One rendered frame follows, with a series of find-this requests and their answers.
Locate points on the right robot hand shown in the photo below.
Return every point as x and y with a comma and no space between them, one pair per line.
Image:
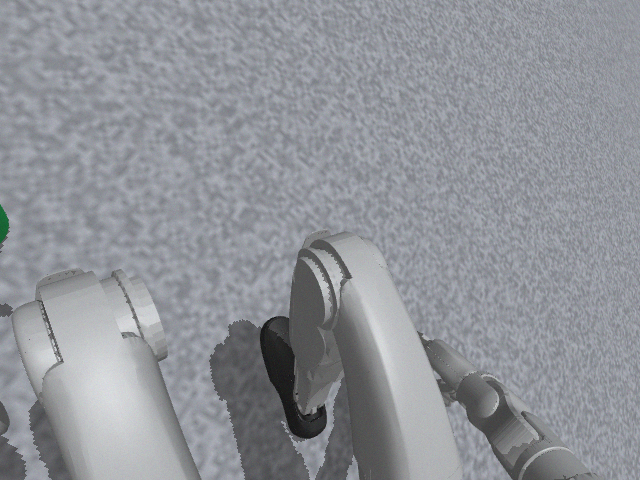
452,367

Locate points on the bottle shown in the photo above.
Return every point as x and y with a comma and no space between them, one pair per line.
4,224

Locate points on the right robot arm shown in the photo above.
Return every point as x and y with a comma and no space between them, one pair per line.
525,446

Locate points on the right robot foot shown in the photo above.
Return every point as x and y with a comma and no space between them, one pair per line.
279,361

